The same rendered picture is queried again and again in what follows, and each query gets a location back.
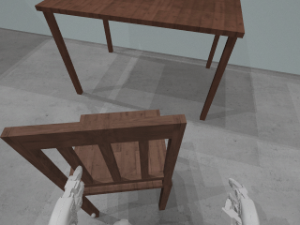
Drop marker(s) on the left robot hand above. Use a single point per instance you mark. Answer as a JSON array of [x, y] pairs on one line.
[[67, 206]]

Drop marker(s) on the table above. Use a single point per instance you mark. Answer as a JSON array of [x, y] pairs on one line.
[[215, 17]]

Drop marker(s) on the chair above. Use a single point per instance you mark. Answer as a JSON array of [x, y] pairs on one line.
[[118, 151]]

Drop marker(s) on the right robot hand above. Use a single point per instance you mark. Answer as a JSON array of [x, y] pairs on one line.
[[245, 212]]

